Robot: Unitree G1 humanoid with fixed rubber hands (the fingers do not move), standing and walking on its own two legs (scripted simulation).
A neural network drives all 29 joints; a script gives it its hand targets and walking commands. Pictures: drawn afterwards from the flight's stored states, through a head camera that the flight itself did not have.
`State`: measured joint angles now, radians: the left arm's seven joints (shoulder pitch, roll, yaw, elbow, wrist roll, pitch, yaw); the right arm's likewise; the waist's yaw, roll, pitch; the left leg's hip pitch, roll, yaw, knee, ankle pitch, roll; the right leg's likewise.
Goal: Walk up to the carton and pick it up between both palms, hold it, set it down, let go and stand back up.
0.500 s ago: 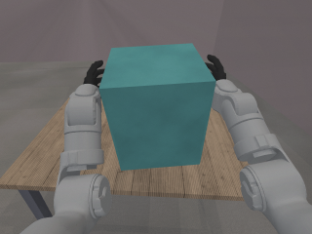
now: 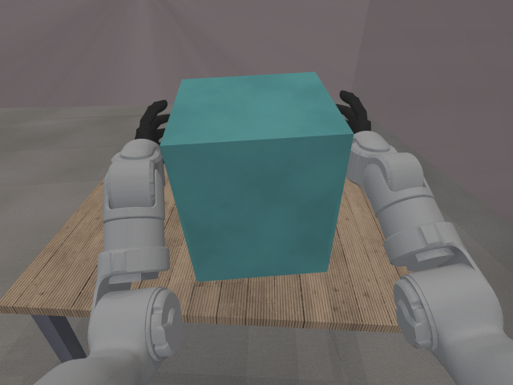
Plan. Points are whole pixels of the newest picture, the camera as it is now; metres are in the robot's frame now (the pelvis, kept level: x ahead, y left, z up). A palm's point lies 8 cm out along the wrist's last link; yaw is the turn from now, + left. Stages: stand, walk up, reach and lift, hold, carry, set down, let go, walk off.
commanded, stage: hold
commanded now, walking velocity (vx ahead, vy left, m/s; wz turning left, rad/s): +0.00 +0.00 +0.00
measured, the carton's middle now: (255, 177) +0.37 +0.02 +0.22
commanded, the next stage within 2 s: none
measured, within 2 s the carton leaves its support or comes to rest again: neither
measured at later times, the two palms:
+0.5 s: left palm (148, 147) +0.36 +0.17 +0.28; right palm (356, 140) +0.37 -0.13 +0.29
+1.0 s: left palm (152, 148) +0.37 +0.17 +0.27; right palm (356, 139) +0.37 -0.13 +0.29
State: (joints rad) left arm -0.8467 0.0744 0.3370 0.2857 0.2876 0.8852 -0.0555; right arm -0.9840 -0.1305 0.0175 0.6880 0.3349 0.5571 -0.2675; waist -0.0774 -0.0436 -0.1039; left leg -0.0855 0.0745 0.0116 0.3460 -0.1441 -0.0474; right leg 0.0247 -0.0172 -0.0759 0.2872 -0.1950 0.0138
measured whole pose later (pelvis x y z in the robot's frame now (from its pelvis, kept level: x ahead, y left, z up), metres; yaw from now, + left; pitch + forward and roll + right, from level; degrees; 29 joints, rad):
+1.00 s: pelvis +0.00 +0.00 +0.00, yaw +0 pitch -6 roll -1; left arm -0.85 0.08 0.32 0.31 0.27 0.86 -0.04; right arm -0.99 -0.15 0.04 0.71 0.35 0.55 -0.27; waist -0.08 -0.04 -0.12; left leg -0.10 0.08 0.00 0.34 -0.14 -0.05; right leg 0.02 -0.01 -0.08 0.27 -0.19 0.01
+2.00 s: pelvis +0.01 +0.00 +0.00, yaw +0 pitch -7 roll -1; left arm -0.83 0.07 0.33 0.26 0.29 0.88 -0.05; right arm -0.97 -0.14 0.04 0.67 0.36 0.57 -0.28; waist -0.09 -0.04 -0.10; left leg -0.07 0.07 0.00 0.34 -0.15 -0.05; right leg 0.05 -0.02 -0.08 0.27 -0.19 0.02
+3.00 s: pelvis +0.01 +0.00 +0.00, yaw +1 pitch -6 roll -1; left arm -0.83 0.08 0.32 0.27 0.28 0.87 -0.04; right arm -0.97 -0.14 0.04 0.68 0.36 0.56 -0.27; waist -0.09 -0.05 -0.11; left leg -0.09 0.07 0.00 0.34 -0.15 -0.05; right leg 0.03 -0.02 -0.08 0.27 -0.19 0.02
